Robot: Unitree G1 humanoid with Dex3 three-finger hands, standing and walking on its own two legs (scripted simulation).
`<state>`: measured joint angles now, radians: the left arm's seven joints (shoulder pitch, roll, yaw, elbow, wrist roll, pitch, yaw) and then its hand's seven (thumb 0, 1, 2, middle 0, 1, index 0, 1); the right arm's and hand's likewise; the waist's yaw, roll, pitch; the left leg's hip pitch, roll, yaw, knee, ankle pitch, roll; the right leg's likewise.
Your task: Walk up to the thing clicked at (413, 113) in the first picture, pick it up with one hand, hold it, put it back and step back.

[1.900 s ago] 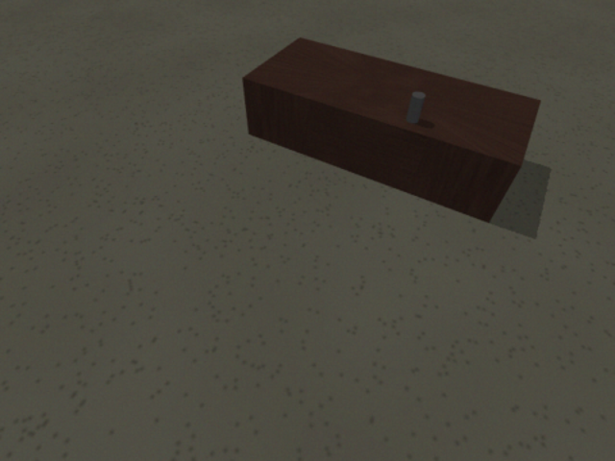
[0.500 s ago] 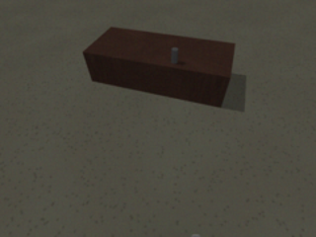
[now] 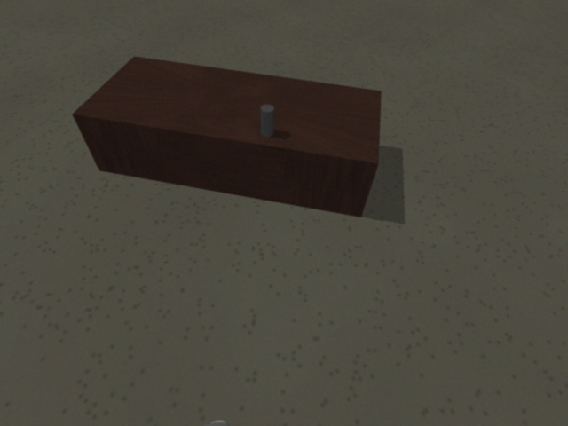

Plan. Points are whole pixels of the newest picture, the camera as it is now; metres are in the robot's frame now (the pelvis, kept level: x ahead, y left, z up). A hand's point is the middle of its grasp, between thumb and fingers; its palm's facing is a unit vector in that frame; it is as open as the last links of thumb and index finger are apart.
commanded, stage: walk up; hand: left
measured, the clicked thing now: (267, 120) +1.30 +0.09 -0.37
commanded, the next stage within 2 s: none
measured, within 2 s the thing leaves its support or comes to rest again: neither
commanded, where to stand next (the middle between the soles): +0.88 +0.00 m, yaw -9 degrees
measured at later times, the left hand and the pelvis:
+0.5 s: hand (162, 282) +0.38 +0.24 -0.11, palm faces -0.14 -0.90 -0.42, open 7.4 cm; pelvis +0.24 -0.02 +0.00, yaw -7 degrees
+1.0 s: hand (155, 232) +0.53 +0.29 -0.14, palm faces -0.19 -0.91 -0.37, open 7.4 cm; pelvis +0.45 +0.02 +0.01, yaw -9 degrees
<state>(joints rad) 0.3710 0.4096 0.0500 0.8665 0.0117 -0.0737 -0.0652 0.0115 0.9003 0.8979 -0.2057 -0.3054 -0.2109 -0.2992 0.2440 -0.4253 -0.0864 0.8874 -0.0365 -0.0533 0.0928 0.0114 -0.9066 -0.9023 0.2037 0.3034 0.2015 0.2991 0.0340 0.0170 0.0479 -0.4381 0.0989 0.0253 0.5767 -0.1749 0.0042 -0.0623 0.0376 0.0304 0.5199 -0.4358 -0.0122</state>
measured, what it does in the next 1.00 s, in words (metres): walks ahead: right foot, then left foot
